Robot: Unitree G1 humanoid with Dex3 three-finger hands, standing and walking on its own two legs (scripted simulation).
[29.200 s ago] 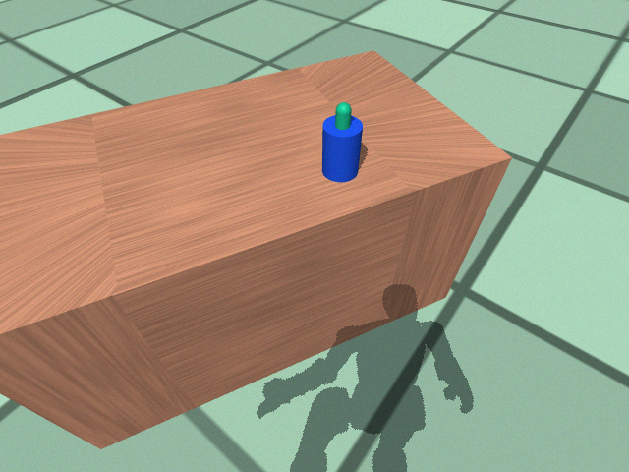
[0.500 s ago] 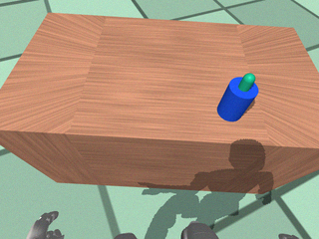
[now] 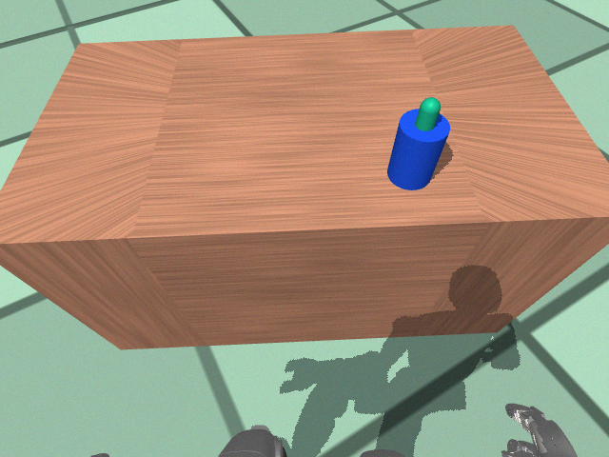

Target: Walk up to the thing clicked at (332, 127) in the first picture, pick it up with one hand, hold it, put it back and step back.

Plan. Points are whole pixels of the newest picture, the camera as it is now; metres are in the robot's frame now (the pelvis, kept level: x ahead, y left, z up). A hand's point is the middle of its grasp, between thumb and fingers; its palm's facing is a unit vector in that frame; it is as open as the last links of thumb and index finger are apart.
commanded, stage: step back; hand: right
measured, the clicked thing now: (419, 140) +0.62 -0.21 -0.02
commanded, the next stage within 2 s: none
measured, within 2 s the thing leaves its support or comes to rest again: neither
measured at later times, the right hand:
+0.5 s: hand out of the picture -0.01 -0.25 -0.12, palm faces -0.09 +0.89 -0.45, open 7.4 cm
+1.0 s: hand out of the picture -0.20 -0.30 -0.15, palm faces -0.12 +0.91 -0.40, open 7.4 cm
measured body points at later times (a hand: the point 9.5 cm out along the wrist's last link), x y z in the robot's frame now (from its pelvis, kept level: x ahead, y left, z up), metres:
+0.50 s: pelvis -0.13 +0.01 +0.01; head -0.07 +0.05 +0.45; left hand -0.02 +0.33 -0.12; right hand -0.01 -0.30 -0.09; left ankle -0.09 +0.12 -0.72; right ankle -0.16 -0.15 -0.63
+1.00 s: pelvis -0.29 -0.04 +0.00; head -0.23 -0.04 +0.44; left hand -0.19 +0.29 -0.10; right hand -0.19 -0.35 -0.13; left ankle -0.30 +0.08 -0.71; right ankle -0.23 -0.15 -0.72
